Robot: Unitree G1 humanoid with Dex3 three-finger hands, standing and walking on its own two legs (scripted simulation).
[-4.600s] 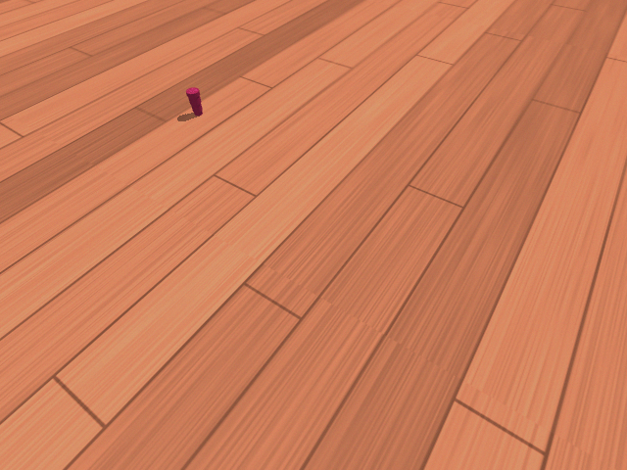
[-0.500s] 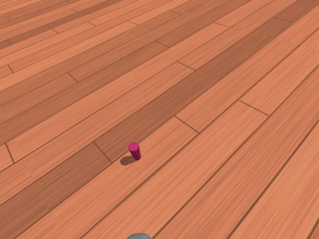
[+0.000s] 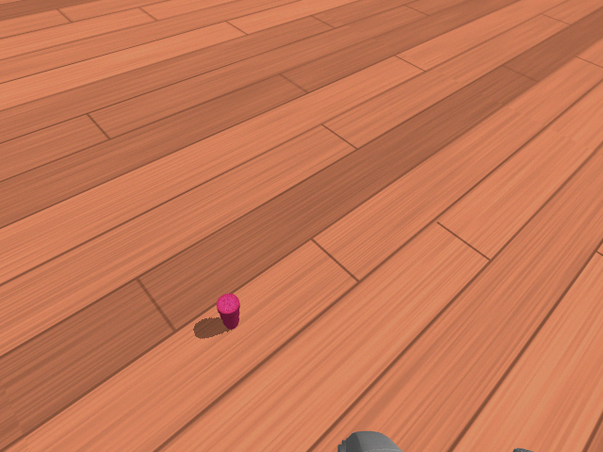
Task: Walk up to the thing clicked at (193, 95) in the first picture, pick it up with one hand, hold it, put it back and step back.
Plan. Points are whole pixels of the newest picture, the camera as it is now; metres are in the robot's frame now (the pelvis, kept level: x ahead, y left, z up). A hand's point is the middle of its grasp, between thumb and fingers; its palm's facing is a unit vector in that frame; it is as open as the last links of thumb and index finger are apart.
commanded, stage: walk up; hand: left
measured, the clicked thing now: (229, 313) +0.64 +0.20 -0.70
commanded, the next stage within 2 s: none
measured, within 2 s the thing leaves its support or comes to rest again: neither
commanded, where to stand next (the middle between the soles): +0.28 -0.01 m, yaw -2 degrees
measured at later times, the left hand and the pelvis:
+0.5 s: hand (140, 426) +0.18 +0.23 -0.11, palm faces -0.04 -0.90 -0.43, open 7.4 cm; pelvis +0.13 -0.04 +0.00, yaw -2 degrees
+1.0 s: hand (139, 390) +0.24 +0.26 -0.16, palm faces -0.09 -0.93 -0.36, open 7.4 cm; pelvis +0.19 -0.01 -0.01, yaw -2 degrees
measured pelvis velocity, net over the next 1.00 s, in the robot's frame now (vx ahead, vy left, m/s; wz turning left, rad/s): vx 0.19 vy -0.01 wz -0.04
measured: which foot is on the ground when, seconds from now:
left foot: down 0.00-0.30, up 0.32-0.68, down 0.70-1.00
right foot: up 0.00-0.24, down 0.26-0.74, up 0.76-1.00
